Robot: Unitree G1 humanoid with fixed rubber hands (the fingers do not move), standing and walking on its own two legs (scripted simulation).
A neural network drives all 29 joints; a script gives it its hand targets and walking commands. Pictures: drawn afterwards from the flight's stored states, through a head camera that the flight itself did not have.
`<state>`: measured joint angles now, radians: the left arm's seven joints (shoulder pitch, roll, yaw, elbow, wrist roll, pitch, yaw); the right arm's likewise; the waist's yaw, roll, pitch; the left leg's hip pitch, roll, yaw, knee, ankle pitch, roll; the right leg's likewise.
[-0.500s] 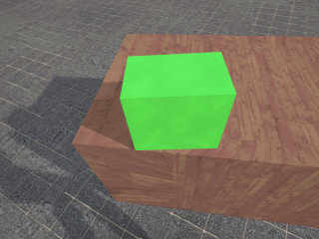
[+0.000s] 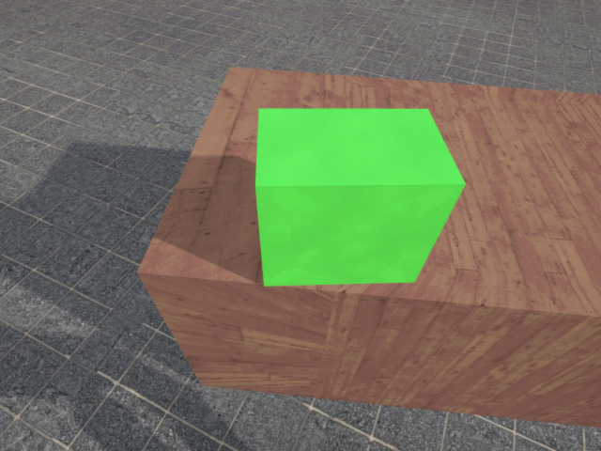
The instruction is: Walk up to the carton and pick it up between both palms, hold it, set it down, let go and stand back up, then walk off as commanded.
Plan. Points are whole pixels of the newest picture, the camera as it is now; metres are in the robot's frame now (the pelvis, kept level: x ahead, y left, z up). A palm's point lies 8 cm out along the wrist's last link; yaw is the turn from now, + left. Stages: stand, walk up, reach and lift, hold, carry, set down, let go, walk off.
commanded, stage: walk up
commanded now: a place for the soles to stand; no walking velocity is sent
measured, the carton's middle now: (342, 201) +0.51 -0.05 +0.03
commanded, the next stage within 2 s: none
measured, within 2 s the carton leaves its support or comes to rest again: neither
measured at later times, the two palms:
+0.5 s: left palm (116, 446) +0.17 +0.27 -0.09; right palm out of the picture +0.04 -0.33 -0.10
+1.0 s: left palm out of the picture +0.14 +0.30 -0.09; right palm out of the picture +0.08 -0.33 -0.10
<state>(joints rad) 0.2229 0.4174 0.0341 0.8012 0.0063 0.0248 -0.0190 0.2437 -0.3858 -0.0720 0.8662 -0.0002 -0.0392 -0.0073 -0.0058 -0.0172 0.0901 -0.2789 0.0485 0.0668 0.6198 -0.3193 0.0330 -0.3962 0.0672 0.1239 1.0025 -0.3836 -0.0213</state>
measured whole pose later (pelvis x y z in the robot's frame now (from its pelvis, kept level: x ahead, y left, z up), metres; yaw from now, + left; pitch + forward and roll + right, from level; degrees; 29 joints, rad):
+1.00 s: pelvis +0.04 -0.01 +0.00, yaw -9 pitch +0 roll +0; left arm 0.34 0.41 0.03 0.80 0.01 -0.06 -0.01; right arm 0.20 -0.39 -0.07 0.87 0.00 -0.01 0.04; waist -0.01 0.01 0.04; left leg -0.43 0.04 0.03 0.92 -0.47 0.03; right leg -0.29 0.02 0.09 0.58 -0.31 -0.03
